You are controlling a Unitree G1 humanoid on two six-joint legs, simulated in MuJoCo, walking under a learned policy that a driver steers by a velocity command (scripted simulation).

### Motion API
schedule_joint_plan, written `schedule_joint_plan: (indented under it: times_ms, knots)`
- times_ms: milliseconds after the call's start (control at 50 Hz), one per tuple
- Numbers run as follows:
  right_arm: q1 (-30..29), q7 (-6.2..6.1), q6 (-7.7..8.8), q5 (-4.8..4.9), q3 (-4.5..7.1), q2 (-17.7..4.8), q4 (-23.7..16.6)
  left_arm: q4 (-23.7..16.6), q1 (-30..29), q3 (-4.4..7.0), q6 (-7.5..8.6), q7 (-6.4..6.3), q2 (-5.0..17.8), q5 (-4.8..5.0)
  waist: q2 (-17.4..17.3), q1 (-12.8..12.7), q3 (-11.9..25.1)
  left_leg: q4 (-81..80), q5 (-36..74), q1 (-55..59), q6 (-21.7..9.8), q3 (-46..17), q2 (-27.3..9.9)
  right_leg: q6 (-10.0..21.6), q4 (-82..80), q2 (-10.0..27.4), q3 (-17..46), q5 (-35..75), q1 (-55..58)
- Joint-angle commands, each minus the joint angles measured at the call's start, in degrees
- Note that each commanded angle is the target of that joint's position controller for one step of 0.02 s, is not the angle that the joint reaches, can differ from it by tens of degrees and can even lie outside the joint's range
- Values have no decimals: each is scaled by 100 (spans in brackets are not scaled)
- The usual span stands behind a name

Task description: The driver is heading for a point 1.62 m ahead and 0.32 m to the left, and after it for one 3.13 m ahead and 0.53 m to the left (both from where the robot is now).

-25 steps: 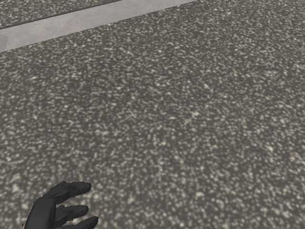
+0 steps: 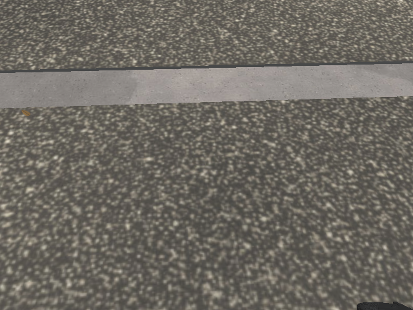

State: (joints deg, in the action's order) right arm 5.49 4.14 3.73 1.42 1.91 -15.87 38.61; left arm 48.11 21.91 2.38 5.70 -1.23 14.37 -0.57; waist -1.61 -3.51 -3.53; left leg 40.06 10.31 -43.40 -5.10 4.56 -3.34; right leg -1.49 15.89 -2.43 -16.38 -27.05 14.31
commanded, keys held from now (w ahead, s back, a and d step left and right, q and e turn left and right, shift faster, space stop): q+shift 0.36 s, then shift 0.64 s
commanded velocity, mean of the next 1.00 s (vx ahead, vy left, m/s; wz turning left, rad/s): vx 0.16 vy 0.00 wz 0.54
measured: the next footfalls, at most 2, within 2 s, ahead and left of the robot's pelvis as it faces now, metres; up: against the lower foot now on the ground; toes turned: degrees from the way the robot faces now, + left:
left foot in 0.04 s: +0.29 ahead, +0.06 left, +0.00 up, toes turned +5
right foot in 0.52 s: +0.47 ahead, -0.07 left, +0.00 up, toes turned +36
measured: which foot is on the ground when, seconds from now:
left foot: up 0.00-0.02, down 0.04-0.52, up 0.54-0.84, down 0.86-1.00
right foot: down 0.00-0.04, up 0.06-0.50, down 0.52-1.00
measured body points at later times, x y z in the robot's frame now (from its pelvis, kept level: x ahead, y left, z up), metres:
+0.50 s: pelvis +0.27 -0.02 +0.02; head +0.29 +0.01 +0.47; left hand +0.34 +0.31 -0.06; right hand +0.56 -0.22 -0.04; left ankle +0.25 +0.05 -0.71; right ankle +0.44 -0.10 -0.69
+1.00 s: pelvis +0.32 -0.01 +0.03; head +0.32 +0.01 +0.48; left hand +0.30 +0.27 -0.09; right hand +0.56 -0.16 -0.08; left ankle +0.24 +0.08 -0.71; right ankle +0.44 -0.09 -0.71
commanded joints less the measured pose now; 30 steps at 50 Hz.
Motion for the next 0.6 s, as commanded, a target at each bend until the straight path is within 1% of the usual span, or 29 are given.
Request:
schedule_joint_plan:
  times_ms: [20,40,60,80,100,120,140,160,180,200,220,240,260,280,320,340,360,400,440,460,480,500,520,540,560,580,600]
  knots:
    - [1940,44,-50,49,483,-1089,-4,-658,-687,394,-149,-149,1642,105,828,1407,902,43,-415,3412,-316,440,892,220,2613,1428,320,8506,-1523]
    - [2707,-133,-180,29,648,-1377,182,-718,-894,367,-111,-43,1430,221,456,1783,1144,-463,4,4700,-483,-52,757,68,4257,1127,341,6892,-2314]
    - [2332,-278,-262,-79,694,-1767,67,-1008,-587,95,57,144,297,40,-2041,1011,1004,-312,2758,5882,-1102,-1562,-70,-268,6983,-220,559,-542,-4260]
    - [1941,-230,-79,-472,595,-1854,-344,-1193,418,-49,201,193,386,136,-1647,521,2881,-1091,1745,7054,-2466,-4800,-1511,-278,8567,-588,2259,-1080,-5330]
    - [1692,-179,-64,-384,634,-1619,-639,-1243,-248,52,255,181,1035,126,-260,914,3225,-1725,107,6663,-2198,-5092,-1380,-40,8210,-290,2754,-557,-5137]
    - [1360,-159,-19,-196,579,-1424,-650,-1498,-848,65,231,136,1005,151,434,663,2052,-2078,-807,5608,-1926,-4724,-1091,74,7441,-116,2668,-301,-5386]
    - [1016,-170,20,-58,490,-1121,-697,-1495,-978,57,144,61,940,75,952,373,1495,-2178,-1065,4731,-1709,-4437,-932,54,6950,129,2634,-101,-5325]
    - [740,-203,26,-73,484,-1095,-763,-1491,-958,79,44,30,965,35,893,170,1133,-2244,-553,3867,-1611,-4135,-743,-7,6587,214,2631,36,-4995]
    - [569,-230,-3,-140,494,-1086,-826,-1485,-949,125,-70,28,1049,9,740,47,909,-2344,-40,3260,-1499,-3693,-512,-76,6244,301,2618,70,-4688]
    - [475,-262,-39,-140,499,-1052,-828,-1479,-982,145,-132,9,1036,-23,668,11,764,-2307,510,2852,-1442,-3313,-338,-164,5854,342,2564,73,-4544]
    - [525,-320,-68,-101,502,-1041,-773,-1485,-1057,120,-158,-15,914,-62,640,36,734,-2180,1174,2609,-1392,-3009,-215,-261,5431,364,2503,113,-4490]
    - [629,-388,-106,-79,518,-1079,-717,-1527,-1182,80,-174,-38,778,-101,599,97,818,-2043,1689,2536,-1350,-2815,-82,-353,5051,290,2437,304,-4475]
    - [679,-463,-173,-66,537,-1131,-683,-1565,-1287,52,-198,-55,680,-104,512,120,971,-1922,1861,2549,-1265,-2691,44,-431,4655,196,2393,563,-4458]
    - [674,-532,-262,-50,552,-1170,-683,-1583,-1382,43,-227,-67,652,-82,389,149,1136,-1817,1787,2611,-1148,-2657,145,-496,4287,93,2374,884,-4444]
    - [610,-642,-441,17,560,-1176,-727,-1590,-1619,53,-280,-73,680,-25,77,243,1352,-1648,1053,2749,-809,-2670,338,-541,3623,-68,2414,1562,-4385]
    - [584,-682,-506,45,556,-1159,-755,-1607,-1775,63,-295,-66,698,-1,-92,306,1362,-1610,557,2792,-667,-2740,400,-536,3338,-128,2453,1783,-4370]
    - [575,-708,-554,49,550,-1141,-781,-1627,-1930,72,-299,-55,713,15,-255,375,1319,-1594,74,2835,-571,-2857,429,-522,3081,-172,2501,1916,-4370]
    - [595,-732,-596,-22,501,-1004,-814,-1585,-2060,89,-273,-20,761,16,-542,514,1215,-1491,-467,3025,-492,-2968,358,-481,2635,-114,2525,2072,-4401]
    - [687,-719,-597,-85,447,-867,-809,-1577,-2164,118,-201,26,823,-9,-729,645,1136,-1272,-491,3248,-497,-3199,214,-386,2260,-44,2551,2022,-4324]
    - [676,-705,-594,-101,417,-816,-819,-1566,-2146,143,-161,47,863,-19,-787,649,1116,-1139,-451,3321,-489,-3329,139,-303,2043,-14,2556,1963,-4186]
    - [604,-689,-589,-106,389,-779,-839,-1535,-2061,172,-124,66,886,-19,-834,598,1075,-1009,-465,3328,-451,-3429,111,-196,1732,22,2537,2000,-3942]
    - [453,-672,-586,-91,357,-736,-866,-1470,-1892,196,-85,81,861,-13,-818,452,1000,-833,-630,3209,-353,-3411,195,-59,1174,73,2456,2405,-3503]
    - [539,-641,-576,-100,304,-605,-848,-1444,-1805,213,-59,85,889,-42,-552,428,966,-503,-1365,2936,-170,-3250,408,148,675,372,2574,3235,-2877]
    - [966,-608,-557,-185,203,-301,-799,-1549,-1898,224,-81,64,1095,-132,552,682,1113,611,-3568,2403,129,-2583,995,606,621,1411,3597,4742,-2153]
    - [1201,-594,-543,-116,285,-671,-851,-1447,-1503,267,-162,56,1244,-272,1657,732,1068,1631,-5292,1509,553,-1924,1556,1730,573,2415,4911,5924,-1753]
    - [1256,-586,-515,-154,391,-1097,-779,-1400,-1358,303,-200,62,1219,-129,1514,638,1223,2573,-5022,1155,816,-1815,1179,2026,484,2642,5607,4955,-1793]
    - [871,-601,-567,-119,459,-1312,-664,-1430,-1328,244,-239,56,979,-45,887,413,1115,3018,-4593,1118,914,-1791,1045,1776,581,2233,4970,4185,-1912]
Keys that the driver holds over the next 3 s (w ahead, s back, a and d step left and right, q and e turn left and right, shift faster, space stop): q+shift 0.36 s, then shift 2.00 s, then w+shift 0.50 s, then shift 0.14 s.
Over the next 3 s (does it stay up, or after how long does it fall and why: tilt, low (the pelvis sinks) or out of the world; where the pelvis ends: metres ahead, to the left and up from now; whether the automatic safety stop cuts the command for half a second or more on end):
stays up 0.60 0.07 0.03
